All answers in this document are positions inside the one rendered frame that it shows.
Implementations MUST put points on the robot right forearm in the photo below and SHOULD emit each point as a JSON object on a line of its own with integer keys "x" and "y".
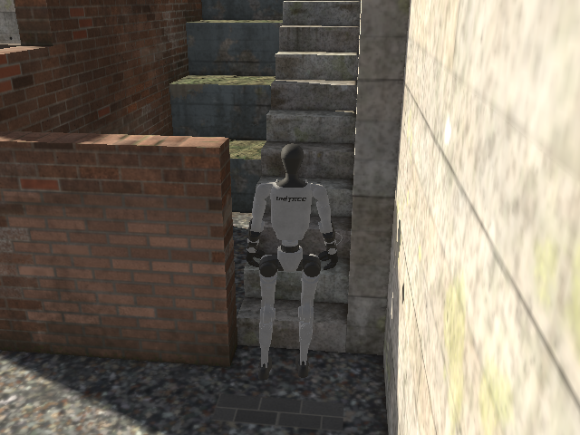
{"x": 329, "y": 240}

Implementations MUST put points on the robot right shin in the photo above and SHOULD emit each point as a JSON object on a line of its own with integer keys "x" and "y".
{"x": 305, "y": 337}

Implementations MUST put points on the robot right upper arm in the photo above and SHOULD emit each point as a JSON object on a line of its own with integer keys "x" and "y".
{"x": 319, "y": 192}

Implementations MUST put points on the robot left upper arm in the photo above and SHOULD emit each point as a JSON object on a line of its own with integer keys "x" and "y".
{"x": 263, "y": 190}

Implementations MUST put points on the robot left forearm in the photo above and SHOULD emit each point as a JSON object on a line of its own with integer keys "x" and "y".
{"x": 253, "y": 239}

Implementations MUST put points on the left robot hand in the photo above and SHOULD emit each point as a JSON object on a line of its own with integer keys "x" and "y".
{"x": 250, "y": 260}

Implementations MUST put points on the right robot hand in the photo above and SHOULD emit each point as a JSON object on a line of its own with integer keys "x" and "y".
{"x": 325, "y": 256}

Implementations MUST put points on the humanoid robot head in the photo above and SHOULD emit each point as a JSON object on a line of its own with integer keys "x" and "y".
{"x": 292, "y": 157}

